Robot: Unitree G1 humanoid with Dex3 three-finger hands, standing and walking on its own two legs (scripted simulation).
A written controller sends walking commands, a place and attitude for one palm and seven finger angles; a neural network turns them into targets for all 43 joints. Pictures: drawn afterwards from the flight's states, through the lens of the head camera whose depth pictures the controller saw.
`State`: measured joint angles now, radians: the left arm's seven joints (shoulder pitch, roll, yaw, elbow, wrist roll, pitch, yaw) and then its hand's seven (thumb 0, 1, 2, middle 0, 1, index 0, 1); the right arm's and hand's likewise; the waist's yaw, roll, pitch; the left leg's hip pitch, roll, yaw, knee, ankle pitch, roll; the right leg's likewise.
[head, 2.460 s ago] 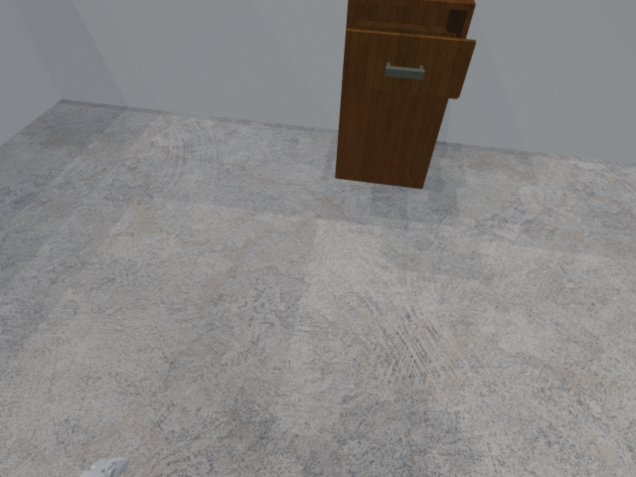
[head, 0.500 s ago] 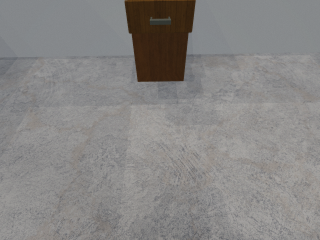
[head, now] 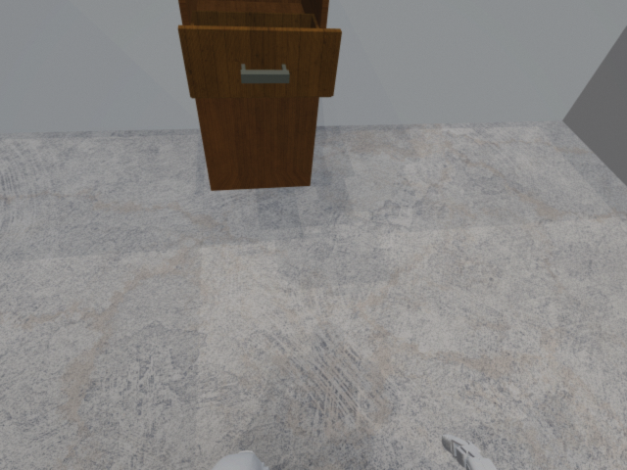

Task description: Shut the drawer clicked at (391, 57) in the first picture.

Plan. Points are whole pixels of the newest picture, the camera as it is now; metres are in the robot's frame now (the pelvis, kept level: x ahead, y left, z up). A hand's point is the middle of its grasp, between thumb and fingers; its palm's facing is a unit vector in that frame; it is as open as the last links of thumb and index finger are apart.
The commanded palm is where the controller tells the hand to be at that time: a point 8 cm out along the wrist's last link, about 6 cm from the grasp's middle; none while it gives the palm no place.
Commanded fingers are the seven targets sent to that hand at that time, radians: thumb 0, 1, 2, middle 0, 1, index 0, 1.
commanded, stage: walk to a spot facing it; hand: left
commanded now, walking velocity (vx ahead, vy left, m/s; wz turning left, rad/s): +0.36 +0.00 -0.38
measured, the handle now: (264, 72) +1.01 +0.23 -0.02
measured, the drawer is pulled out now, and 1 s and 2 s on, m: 0.29 0.29 0.29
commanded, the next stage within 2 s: turn to face it in 0.88 s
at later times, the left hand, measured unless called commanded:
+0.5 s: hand (258, 328) +0.36 +0.12 -0.15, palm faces -0.29 -0.95 -0.14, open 7.4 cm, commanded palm none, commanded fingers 0.00 0.90 0.90 -0.20 -0.30 -0.20 -0.30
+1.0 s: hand (269, 300) +0.42 +0.11 -0.16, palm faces -0.18 -0.97 -0.16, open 7.3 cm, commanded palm none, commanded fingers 0.00 0.90 0.90 -0.20 -0.30 -0.20 -0.30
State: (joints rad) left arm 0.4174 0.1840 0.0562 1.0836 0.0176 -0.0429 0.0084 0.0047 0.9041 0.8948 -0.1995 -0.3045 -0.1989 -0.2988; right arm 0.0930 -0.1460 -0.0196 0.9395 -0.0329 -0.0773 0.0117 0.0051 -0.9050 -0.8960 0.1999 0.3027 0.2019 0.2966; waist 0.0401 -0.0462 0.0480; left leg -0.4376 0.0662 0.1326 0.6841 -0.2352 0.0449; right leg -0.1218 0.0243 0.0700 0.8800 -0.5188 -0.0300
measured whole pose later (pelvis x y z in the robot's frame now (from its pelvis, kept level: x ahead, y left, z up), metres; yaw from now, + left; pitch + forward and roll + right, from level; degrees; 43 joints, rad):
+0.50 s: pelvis +0.20 -0.01 +0.01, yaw -13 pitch -1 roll +0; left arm 0.09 0.17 0.06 0.98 0.04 0.02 -0.04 0.01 0.91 0.90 -0.19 -0.30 -0.19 -0.30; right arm 0.52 -0.12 -0.02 1.14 -0.03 -0.08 -0.02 0.00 -0.91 -0.90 0.20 0.30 0.20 0.30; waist -0.09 -0.01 0.07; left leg 0.09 0.08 0.36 0.37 -0.42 -0.03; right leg -0.53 -0.07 -0.14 0.70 -0.20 -0.04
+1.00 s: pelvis +0.41 -0.07 +0.02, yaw -16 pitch -1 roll -2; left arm 0.39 0.17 0.05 1.10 0.03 -0.06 0.01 0.00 0.91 0.90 -0.20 -0.30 -0.20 -0.30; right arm 0.16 -0.19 -0.05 1.00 -0.03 -0.03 0.01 0.01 -0.92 -0.90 0.19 0.30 0.20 0.30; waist 0.04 -0.01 0.01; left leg -0.45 0.13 0.12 0.67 -0.22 -0.03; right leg -0.04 0.03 -0.13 0.41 -0.35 -0.03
